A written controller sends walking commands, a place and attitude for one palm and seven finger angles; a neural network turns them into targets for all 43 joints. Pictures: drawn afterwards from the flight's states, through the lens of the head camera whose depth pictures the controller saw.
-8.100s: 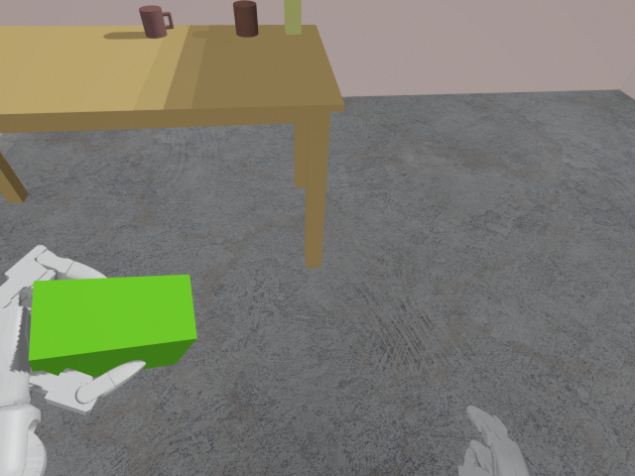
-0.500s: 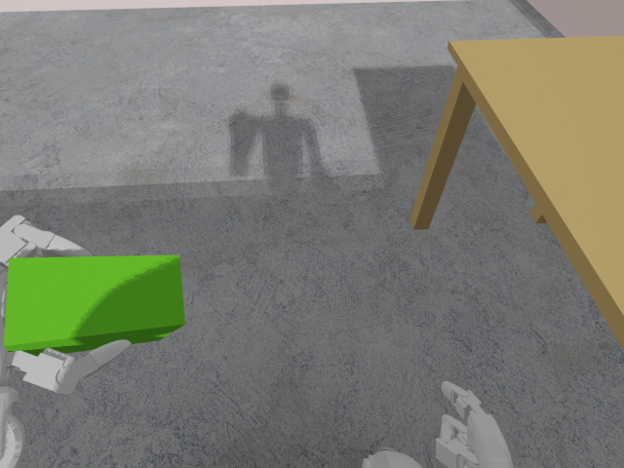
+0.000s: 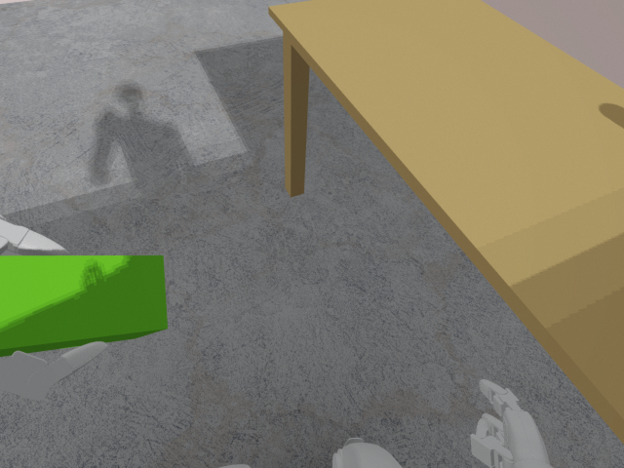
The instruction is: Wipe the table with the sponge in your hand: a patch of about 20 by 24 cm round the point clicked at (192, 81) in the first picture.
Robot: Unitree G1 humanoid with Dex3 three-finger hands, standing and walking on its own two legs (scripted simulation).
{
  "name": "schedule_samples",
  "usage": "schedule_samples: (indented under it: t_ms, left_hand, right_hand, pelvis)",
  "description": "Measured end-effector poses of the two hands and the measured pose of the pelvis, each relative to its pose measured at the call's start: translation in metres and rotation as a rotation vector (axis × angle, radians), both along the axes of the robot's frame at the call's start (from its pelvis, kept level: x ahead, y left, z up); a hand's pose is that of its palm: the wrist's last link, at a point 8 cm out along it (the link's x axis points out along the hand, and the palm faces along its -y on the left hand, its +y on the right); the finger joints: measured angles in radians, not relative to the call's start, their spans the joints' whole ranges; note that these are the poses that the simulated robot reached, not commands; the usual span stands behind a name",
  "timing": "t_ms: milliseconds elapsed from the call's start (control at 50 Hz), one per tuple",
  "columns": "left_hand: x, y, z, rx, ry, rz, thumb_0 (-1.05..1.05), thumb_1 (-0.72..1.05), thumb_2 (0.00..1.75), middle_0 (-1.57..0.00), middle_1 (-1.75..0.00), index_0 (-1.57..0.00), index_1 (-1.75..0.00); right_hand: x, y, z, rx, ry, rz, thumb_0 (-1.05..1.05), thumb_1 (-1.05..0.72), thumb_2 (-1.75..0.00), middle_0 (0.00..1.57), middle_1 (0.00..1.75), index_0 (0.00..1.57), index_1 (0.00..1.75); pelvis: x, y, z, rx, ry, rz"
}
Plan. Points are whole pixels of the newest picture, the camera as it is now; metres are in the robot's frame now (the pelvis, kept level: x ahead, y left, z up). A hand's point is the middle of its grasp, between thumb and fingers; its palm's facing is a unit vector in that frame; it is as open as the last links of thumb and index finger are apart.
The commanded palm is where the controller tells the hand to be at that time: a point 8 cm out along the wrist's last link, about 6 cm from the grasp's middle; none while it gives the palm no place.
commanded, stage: turn to face it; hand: left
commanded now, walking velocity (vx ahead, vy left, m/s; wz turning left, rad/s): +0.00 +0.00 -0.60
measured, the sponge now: (100, 304) +0.23 +0.22 +0.15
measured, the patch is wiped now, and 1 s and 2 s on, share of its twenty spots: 0.00 0.00 0.00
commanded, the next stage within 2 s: none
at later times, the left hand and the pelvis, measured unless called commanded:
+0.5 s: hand (251, 312) +0.22 +0.08 +0.18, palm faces +0.06 -0.83 -0.55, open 10.7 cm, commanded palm +0.18 +0.14 +0.19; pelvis -0.06 -0.08 +0.01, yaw -18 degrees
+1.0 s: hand (414, 385) +0.18 -0.05 +0.17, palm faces -0.19 -0.84 -0.51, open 10.7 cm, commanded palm +0.15 +0.03 +0.19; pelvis -0.15 -0.10 -0.01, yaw -36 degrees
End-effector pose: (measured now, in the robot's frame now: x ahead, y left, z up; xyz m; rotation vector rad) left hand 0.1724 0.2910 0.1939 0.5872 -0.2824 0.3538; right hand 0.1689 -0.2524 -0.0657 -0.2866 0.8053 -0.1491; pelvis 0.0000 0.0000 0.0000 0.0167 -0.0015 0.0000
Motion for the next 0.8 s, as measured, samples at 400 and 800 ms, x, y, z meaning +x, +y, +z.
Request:
schedule_samples:
  t_ms: [400,800]
  left_hand:
    - [0.030,-0.156,0.002,0.043,0.109,-0.314,-0.01,-0.53,1.00,-0.66,-1.38,-0.67,-1.37]
    - [0.018,-0.195,0.006,-0.058,-0.006,-0.484,-0.01,-0.53,1.00,-0.66,-1.38,-0.67,-1.37]
  right_hand:
    - [-0.117,-0.079,-0.036,0.160,0.058,-0.234,0.01,-0.90,-0.90,0.20,0.30,0.20,0.30]
    - [-0.205,-0.091,0.002,0.108,-0.101,-0.423,0.01,-0.91,-0.90,0.19,0.30,0.19,0.29]
  pelvis:
    - [-0.050,-0.074,0.002,-0.008,0.000,-0.253]
    - [-0.095,-0.073,0.006,-0.029,-0.017,-0.508]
